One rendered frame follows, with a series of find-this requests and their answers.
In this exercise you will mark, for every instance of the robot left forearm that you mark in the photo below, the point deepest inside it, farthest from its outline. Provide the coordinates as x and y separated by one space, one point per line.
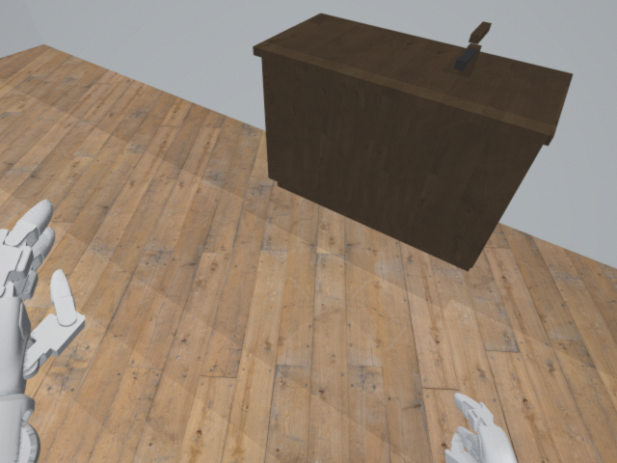
19 441

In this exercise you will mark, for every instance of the tap lever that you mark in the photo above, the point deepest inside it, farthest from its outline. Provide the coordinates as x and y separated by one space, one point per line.
462 61

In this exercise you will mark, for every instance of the left robot hand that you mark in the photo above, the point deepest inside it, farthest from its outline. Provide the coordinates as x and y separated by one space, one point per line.
22 251

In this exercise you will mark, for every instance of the counter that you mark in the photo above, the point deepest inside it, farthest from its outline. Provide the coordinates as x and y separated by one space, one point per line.
378 126

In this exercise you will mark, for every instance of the right robot hand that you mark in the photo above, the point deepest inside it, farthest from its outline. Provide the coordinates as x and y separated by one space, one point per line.
491 445

